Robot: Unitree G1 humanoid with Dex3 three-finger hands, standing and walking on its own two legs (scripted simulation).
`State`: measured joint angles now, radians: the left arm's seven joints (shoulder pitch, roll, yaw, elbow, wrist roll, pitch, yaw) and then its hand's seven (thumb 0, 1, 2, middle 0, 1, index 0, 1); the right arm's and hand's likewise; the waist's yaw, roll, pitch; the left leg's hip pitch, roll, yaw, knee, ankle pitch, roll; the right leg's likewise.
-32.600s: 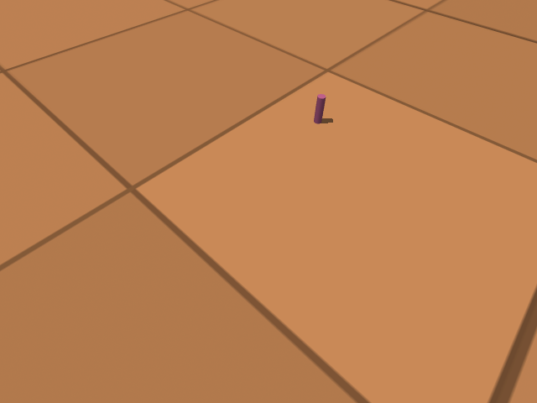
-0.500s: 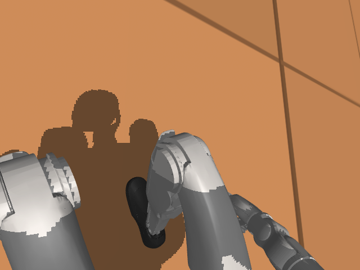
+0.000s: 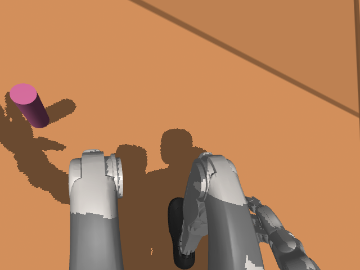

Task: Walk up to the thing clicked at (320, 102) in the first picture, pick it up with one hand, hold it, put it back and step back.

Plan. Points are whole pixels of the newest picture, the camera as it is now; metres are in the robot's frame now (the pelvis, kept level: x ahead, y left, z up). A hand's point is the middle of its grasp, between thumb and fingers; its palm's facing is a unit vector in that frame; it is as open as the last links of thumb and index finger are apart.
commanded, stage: home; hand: left
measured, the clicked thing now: (32, 108) +0.44 +0.34 -0.24
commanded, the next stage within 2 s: none
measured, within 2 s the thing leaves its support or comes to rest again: neither
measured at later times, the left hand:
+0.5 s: hand out of the picture +0.25 +0.35 +0.09, palm faces +0.35 -0.80 -0.49, open 17.4 cm
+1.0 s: hand out of the picture +0.23 +0.25 +0.30, palm faces +0.32 -0.88 -0.35, open 17.4 cm
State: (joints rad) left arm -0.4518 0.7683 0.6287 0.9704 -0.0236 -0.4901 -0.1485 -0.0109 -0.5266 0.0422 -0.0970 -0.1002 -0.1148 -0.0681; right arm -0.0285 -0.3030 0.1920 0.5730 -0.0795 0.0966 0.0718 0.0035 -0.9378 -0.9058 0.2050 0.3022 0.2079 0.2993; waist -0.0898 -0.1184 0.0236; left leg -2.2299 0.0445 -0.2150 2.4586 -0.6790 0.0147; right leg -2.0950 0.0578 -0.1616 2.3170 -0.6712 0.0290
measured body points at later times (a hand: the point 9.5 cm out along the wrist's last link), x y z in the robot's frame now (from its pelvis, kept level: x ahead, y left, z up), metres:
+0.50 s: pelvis +0.03 -0.02 +0.18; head +0.21 +0.05 +0.59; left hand +0.23 +0.39 +0.12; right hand +0.25 -0.23 +0.06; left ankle +0.08 +0.12 -0.30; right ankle +0.12 -0.12 -0.30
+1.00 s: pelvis +0.09 +0.01 +0.37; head +0.13 +0.04 +0.82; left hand +0.21 +0.30 +0.32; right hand +0.29 -0.20 +0.29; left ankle +0.08 +0.12 -0.30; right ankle +0.12 -0.12 -0.30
